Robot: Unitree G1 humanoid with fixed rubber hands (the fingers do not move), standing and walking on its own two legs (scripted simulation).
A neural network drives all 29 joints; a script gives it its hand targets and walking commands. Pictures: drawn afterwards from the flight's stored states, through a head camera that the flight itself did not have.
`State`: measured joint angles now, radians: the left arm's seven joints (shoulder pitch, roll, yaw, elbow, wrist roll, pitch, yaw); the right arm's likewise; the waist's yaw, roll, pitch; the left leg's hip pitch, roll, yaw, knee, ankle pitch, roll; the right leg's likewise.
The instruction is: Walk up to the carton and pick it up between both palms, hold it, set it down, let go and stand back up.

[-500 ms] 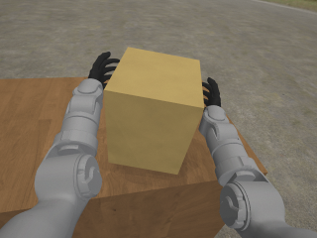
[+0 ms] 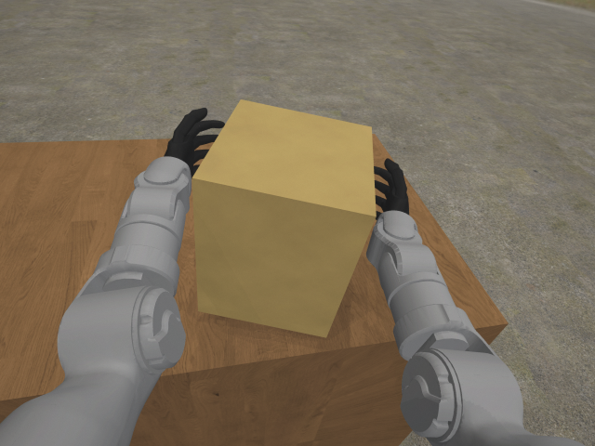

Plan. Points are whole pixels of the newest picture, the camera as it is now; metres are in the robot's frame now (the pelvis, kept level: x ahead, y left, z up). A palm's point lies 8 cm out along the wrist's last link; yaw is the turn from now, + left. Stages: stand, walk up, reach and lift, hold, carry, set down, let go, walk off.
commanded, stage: set down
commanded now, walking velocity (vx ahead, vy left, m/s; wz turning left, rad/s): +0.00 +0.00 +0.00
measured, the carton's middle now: (284, 220) +0.44 +0.00 +0.11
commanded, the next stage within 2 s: none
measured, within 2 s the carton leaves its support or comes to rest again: rests again in 0.60 s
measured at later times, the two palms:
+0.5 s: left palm (177, 172) +0.45 +0.14 +0.18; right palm (385, 225) +0.39 -0.14 +0.14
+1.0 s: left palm (168, 182) +0.45 +0.16 +0.17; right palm (377, 226) +0.39 -0.13 +0.14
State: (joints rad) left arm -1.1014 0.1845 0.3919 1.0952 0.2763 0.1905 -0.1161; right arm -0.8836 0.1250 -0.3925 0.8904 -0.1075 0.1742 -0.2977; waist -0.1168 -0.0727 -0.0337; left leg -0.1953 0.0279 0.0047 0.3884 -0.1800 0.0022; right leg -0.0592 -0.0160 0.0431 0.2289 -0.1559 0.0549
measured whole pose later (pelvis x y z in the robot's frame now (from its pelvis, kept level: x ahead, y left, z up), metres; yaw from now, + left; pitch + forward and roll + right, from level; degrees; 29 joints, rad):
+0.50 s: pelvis +0.00 +0.00 +0.00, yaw +0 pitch -1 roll -2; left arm -1.08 0.18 0.39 1.11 0.28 0.14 -0.14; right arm -0.83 0.18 -0.46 0.84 -0.19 0.13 -0.29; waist -0.10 -0.07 -0.02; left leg -0.20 0.03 0.01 0.39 -0.18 0.00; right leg -0.06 -0.02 0.04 0.23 -0.16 0.06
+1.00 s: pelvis +0.00 +0.00 +0.00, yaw +0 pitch -1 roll -2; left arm -1.06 0.19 0.40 1.11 0.28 0.10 -0.16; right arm -0.83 0.22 -0.55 0.80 -0.29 0.07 -0.24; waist -0.08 -0.08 0.00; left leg -0.20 0.02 0.01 0.39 -0.18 0.01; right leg -0.06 -0.02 0.04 0.23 -0.16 0.06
